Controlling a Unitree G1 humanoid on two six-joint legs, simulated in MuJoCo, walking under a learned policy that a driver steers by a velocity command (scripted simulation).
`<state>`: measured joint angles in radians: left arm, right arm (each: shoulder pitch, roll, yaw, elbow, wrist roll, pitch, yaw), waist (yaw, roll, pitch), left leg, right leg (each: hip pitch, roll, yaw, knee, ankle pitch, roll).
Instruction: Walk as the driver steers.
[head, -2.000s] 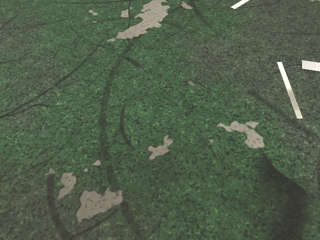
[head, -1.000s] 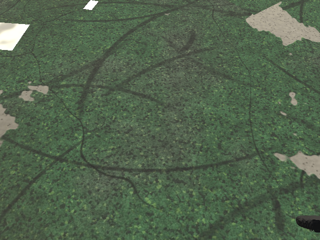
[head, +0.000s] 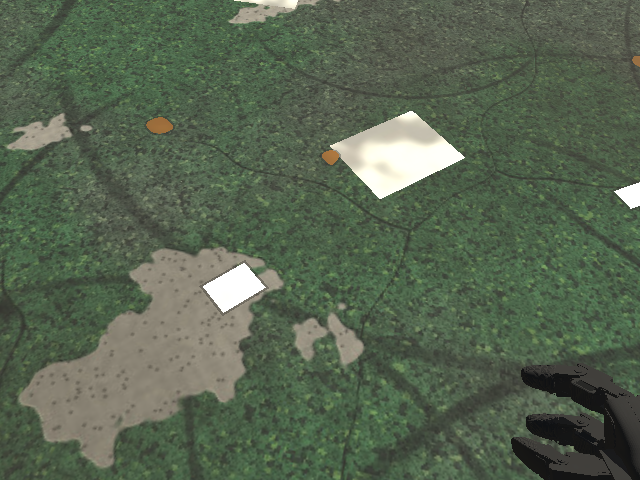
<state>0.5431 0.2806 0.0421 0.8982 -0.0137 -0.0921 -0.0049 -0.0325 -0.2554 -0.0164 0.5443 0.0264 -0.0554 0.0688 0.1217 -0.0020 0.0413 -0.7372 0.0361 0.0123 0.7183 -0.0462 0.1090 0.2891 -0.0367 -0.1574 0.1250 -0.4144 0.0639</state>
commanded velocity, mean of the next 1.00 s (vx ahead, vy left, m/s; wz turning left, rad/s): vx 1.00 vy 0.00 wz -0.37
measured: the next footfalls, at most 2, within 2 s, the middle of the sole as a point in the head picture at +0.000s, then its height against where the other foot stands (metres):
left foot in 0.06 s outside the picture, level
right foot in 0.54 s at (391, 341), level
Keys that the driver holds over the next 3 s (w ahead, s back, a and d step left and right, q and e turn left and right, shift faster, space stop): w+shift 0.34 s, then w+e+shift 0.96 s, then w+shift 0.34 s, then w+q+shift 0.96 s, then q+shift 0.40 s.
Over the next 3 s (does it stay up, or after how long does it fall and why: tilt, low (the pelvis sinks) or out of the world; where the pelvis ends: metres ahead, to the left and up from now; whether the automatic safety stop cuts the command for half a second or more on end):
stays up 2.38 -0.94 0.01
